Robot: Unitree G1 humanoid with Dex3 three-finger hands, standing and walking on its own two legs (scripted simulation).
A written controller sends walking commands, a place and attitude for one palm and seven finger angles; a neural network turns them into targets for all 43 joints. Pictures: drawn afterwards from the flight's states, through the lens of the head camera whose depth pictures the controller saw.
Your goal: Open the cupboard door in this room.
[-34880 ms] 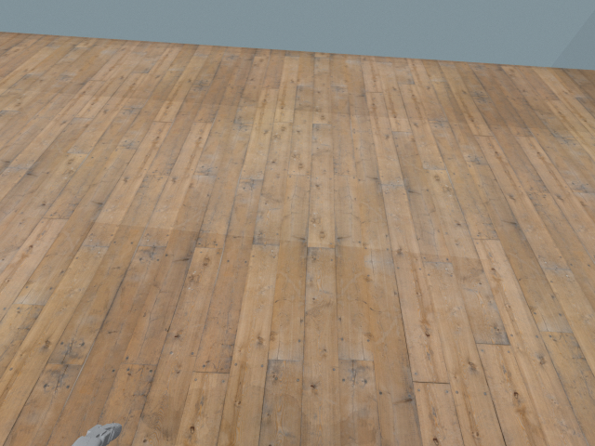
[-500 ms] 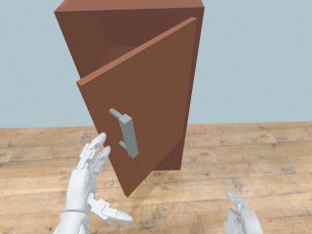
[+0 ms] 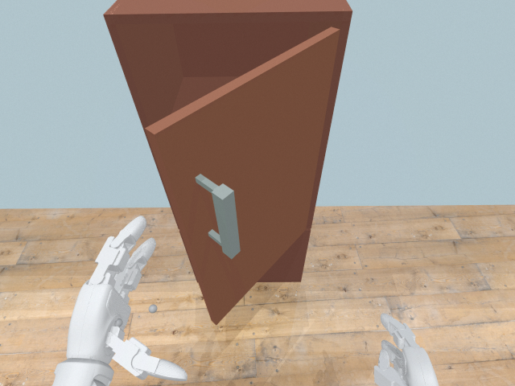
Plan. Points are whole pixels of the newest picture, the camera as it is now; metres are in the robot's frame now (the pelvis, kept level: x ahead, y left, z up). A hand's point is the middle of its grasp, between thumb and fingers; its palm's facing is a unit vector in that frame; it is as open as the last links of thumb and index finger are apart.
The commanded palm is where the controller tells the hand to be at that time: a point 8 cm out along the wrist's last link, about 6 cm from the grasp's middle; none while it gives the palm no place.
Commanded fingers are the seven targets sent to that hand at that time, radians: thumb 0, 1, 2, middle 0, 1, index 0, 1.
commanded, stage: draw the hand back to the body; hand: left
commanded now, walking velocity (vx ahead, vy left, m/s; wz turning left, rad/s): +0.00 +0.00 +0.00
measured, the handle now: (218, 218) +0.34 +0.09 +0.10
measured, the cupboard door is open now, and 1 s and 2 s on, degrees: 49 49 49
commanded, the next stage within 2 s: step back with the hand held close in 1.38 s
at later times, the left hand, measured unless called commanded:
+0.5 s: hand (80, 299) +0.19 +0.22 +0.14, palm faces +0.24 -0.93 -0.30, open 14.9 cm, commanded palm +0.15 +0.26 +0.16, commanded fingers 0.00 0.06 0.54 -0.17 -0.30 -0.17 -0.30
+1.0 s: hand (9, 262) +0.21 +0.28 +0.19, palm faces +0.44 -0.80 -0.40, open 9.1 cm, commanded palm +0.16 +0.31 +0.21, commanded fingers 0.00 0.90 0.90 -0.20 -0.30 -0.20 -0.30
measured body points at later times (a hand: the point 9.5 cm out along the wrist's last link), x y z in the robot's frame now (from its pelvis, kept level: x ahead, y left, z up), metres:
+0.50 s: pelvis +0.00 +0.02 +0.03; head -0.01 +0.01 +0.48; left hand +0.17 +0.27 +0.16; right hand +0.19 -0.19 -0.04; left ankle +0.00 +0.12 -0.70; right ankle +0.00 -0.09 -0.70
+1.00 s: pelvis +0.02 +0.02 +0.05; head +0.00 +0.00 +0.50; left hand +0.18 +0.32 +0.21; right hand +0.21 -0.20 -0.04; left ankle +0.00 +0.12 -0.70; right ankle +0.00 -0.09 -0.70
